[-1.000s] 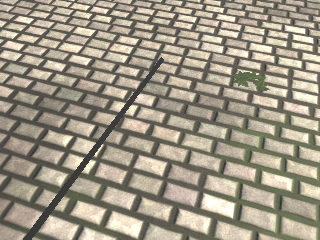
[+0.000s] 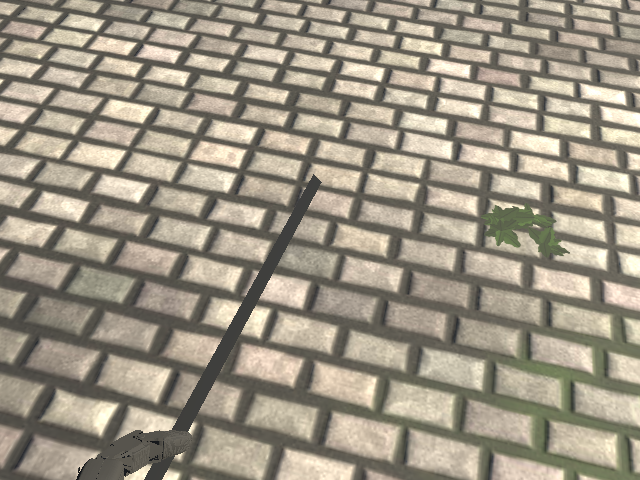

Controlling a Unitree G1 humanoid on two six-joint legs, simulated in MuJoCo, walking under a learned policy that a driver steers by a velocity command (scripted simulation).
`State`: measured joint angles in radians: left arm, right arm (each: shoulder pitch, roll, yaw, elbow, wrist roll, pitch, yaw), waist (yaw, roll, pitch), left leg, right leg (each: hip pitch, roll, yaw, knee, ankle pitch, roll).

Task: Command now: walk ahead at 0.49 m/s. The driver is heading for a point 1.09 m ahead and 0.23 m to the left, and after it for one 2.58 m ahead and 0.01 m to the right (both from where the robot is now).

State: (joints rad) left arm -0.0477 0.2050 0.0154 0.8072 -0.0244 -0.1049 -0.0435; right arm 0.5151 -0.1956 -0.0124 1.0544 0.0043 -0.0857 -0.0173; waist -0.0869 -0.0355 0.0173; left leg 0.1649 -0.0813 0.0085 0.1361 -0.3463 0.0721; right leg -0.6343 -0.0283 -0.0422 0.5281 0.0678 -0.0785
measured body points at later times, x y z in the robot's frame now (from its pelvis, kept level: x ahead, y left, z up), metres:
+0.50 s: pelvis +0.29 +0.01 +0.01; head +0.31 +0.01 +0.46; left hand +0.26 +0.27 -0.13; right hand +0.49 -0.22 -0.09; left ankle +0.47 +0.16 -0.69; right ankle +0.20 -0.10 -0.73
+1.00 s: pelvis +0.55 +0.05 +0.02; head +0.57 +0.06 +0.47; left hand +0.74 +0.29 -0.10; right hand +0.53 -0.21 -0.12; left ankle +0.47 +0.14 -0.73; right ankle +0.75 -0.11 -0.67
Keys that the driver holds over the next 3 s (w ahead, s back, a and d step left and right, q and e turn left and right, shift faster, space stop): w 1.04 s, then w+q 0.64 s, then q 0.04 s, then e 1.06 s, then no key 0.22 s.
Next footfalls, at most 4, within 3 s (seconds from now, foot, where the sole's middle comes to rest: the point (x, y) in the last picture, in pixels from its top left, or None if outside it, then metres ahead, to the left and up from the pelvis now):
0.06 right None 0.24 -0.10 -0.77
0.58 left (230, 462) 0.51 0.15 -0.77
1.14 right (333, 320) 0.82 -0.09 -0.77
1.72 left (210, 246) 1.07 0.20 -0.77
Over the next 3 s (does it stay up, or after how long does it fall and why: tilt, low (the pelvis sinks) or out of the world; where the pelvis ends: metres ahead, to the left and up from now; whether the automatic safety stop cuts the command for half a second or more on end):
stays up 1.15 0.15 0.02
